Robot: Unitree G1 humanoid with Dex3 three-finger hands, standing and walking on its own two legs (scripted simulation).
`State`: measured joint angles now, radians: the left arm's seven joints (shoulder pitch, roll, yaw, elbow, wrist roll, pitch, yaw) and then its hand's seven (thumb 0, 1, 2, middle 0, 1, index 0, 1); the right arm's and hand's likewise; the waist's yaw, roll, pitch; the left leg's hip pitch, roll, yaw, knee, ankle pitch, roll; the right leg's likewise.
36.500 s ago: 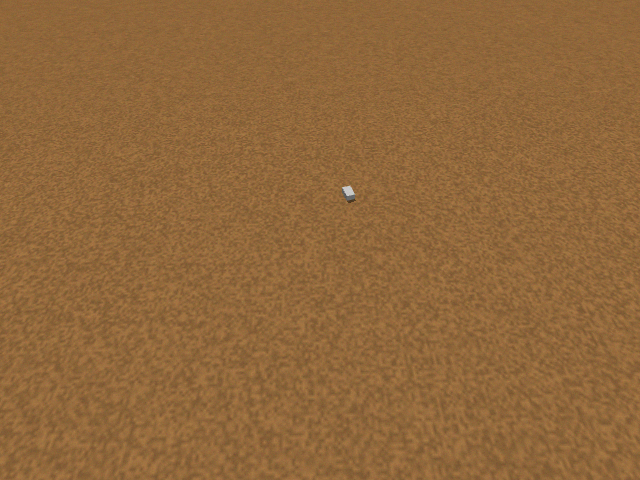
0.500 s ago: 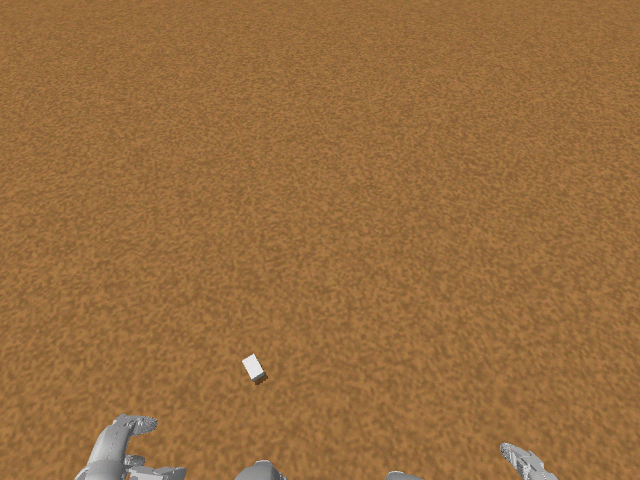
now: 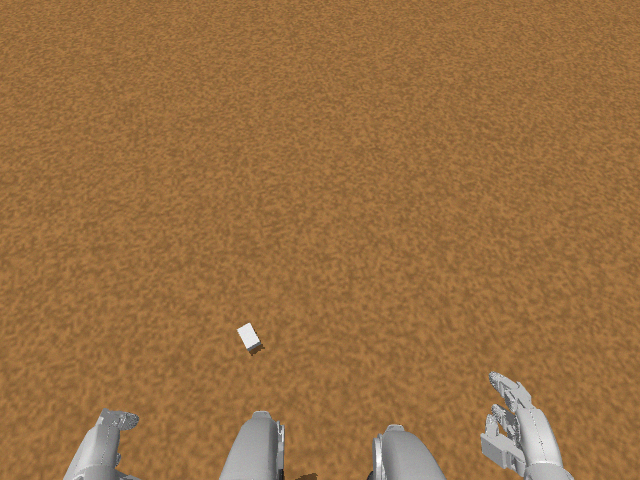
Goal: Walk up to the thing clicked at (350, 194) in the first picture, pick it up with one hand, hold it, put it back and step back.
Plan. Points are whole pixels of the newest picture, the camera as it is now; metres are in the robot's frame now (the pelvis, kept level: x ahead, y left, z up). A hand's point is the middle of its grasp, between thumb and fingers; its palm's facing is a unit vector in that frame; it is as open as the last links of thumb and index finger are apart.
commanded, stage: rise first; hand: left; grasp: from above
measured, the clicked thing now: (248, 336) +0.46 +0.22 -0.67
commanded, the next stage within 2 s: none
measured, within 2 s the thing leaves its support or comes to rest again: neither
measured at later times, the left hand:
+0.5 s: hand (180, 389) +0.27 +0.29 -0.34, palm faces -0.29 -0.28 -0.92, open 14.3 cm
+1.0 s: hand (213, 355) +0.36 +0.27 -0.46, palm faces -0.27 -0.31 -0.91, open 14.0 cm
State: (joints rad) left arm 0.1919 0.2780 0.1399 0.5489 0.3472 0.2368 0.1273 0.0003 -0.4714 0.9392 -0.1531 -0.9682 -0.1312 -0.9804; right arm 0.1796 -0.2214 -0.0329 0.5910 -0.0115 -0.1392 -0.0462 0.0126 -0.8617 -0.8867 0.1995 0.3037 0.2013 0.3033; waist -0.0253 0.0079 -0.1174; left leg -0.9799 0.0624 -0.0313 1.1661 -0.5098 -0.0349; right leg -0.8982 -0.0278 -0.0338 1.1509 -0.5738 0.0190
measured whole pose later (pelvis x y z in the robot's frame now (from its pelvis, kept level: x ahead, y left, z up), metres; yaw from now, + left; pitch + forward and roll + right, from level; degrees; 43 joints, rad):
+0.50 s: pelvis -0.07 +0.00 -0.19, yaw -4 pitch +34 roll -3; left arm -0.50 0.38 0.11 1.02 0.78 0.23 0.50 0.00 -0.58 1.05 -0.09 -1.01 -0.07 -1.03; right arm 0.03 -0.24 -0.02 0.78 -0.07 -0.14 -0.03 0.01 -0.90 -0.90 0.20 0.30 0.20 0.30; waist -0.03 0.00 -0.19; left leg -1.85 0.08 -0.09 1.85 -0.61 -0.05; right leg -1.77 0.01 -0.03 1.86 -0.69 0.01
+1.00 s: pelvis -0.09 +0.00 -0.30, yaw -7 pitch +35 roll -5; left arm -0.96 0.56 0.24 1.50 0.82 0.27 0.55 0.00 -0.55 1.02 -0.12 -1.03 -0.11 -1.03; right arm 0.12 -0.24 0.03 0.88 -0.15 -0.22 0.13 0.01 -0.90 -0.91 0.20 0.30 0.20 0.30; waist -0.19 0.00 -0.12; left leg -2.22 0.08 -0.14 2.22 -0.62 -0.04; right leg -2.12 0.04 -0.03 2.21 -0.69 0.04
